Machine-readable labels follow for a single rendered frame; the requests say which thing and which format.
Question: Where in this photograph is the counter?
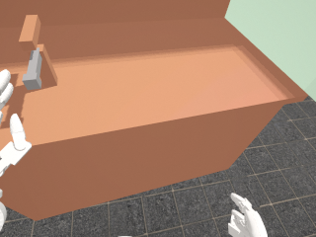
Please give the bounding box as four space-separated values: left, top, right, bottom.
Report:
0 0 308 221

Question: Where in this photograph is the left robot hand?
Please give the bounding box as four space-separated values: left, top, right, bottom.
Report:
0 69 32 177

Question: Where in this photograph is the tap lever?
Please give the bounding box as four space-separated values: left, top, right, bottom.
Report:
22 47 42 90

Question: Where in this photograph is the right robot hand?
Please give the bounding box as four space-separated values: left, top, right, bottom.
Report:
228 193 268 237

